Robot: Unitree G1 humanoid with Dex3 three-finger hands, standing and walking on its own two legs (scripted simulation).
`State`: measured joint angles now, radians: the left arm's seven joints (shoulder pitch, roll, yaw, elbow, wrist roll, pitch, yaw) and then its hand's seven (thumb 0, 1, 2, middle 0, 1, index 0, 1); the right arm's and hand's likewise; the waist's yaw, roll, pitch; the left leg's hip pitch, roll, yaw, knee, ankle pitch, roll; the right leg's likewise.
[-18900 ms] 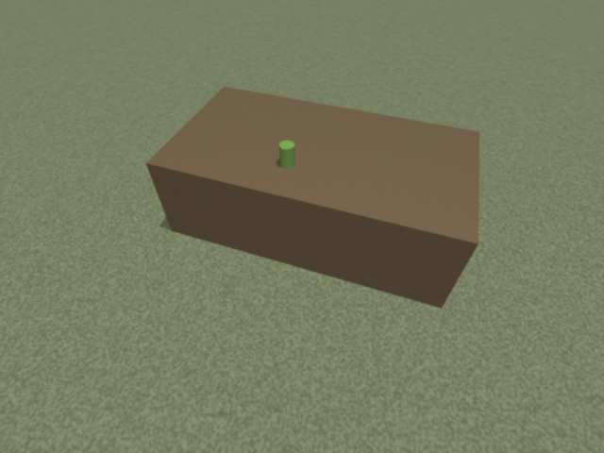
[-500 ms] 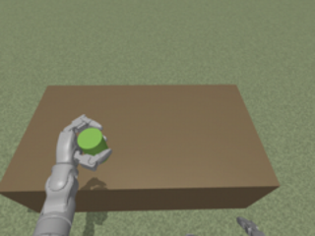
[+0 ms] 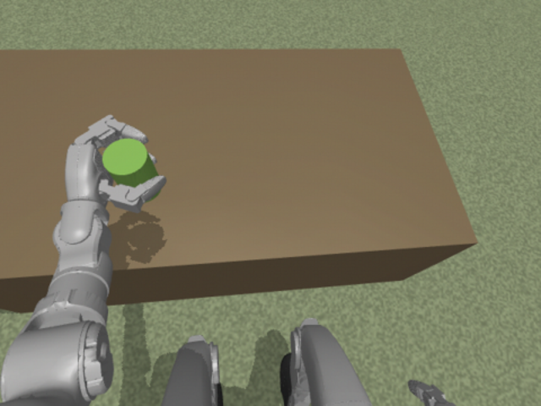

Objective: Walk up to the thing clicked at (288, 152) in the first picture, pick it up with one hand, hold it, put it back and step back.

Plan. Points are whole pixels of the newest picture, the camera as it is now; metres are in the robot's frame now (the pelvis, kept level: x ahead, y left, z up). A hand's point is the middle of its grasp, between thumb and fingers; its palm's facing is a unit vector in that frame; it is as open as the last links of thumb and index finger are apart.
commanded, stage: crouch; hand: left
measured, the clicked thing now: (134, 172) +0.45 +0.17 +0.02
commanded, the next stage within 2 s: lower in 0.74 s
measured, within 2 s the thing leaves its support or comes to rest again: rests again in 1.88 s
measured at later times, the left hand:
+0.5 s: hand (148, 161) +0.51 +0.17 -0.04, palm faces +0.04 -1.00 +0.00, open 8.8 cm
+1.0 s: hand (155, 162) +0.54 +0.17 -0.09, palm faces +0.05 -1.00 +0.00, open 8.8 cm
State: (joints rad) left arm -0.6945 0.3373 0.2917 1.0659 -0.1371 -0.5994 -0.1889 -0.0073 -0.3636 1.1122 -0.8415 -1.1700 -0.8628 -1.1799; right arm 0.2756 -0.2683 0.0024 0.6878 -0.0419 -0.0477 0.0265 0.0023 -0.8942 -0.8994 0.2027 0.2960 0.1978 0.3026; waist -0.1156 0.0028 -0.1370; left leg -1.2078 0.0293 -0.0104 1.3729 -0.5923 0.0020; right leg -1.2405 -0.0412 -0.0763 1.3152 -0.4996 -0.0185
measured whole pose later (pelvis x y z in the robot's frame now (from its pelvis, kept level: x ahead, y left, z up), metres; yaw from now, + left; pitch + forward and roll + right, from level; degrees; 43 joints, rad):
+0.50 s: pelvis -0.02 +0.00 -0.07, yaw -1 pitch +33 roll -3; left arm -0.95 0.46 0.39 1.21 -0.06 -0.55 -0.14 -0.01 -0.36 1.11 -0.84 -1.17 -0.86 -1.18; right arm 0.28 -0.26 0.04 0.70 -0.05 -0.02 0.04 0.00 -0.91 -0.90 0.20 0.30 0.20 0.30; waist -0.19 0.02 -0.16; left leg -1.56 0.04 -0.02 1.63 -0.64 0.01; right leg -1.59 -0.04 -0.08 1.55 -0.53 -0.02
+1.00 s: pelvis -0.03 +0.00 -0.11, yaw -2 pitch +36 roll -3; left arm -1.06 0.53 0.41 1.27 -0.04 -0.51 -0.13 -0.01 -0.35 1.11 -0.83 -1.18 -0.85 -1.19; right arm 0.27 -0.27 0.07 0.68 -0.06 -0.01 0.04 0.00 -0.92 -0.91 0.20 0.30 0.20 0.30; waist -0.22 0.03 -0.17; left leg -1.73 0.03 -0.03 1.76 -0.67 0.01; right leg -1.76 -0.05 -0.08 1.68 -0.55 -0.02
